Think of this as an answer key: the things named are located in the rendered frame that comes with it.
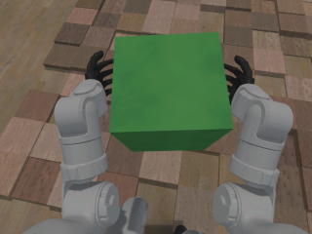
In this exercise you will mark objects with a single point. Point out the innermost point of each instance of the robot right hand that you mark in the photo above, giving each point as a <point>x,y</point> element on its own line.
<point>245,77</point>

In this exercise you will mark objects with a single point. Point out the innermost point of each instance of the left robot upper arm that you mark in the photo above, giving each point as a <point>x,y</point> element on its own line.
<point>88,208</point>

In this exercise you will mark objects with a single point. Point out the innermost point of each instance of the right robot upper arm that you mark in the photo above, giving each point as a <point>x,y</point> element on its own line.
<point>243,209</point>

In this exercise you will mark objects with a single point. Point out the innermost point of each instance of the left robot thigh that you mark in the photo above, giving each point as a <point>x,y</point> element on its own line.
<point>133,214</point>

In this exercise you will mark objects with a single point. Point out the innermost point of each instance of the carton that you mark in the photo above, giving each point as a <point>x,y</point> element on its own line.
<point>169,92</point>

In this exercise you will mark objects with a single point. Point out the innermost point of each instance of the left robot forearm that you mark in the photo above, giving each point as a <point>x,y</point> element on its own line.
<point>79,134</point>

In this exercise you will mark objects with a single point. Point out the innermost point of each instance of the robot left hand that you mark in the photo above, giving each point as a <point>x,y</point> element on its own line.
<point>94,68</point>

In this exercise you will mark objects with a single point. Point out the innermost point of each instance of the right robot forearm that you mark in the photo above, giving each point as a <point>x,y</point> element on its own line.
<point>265,127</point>

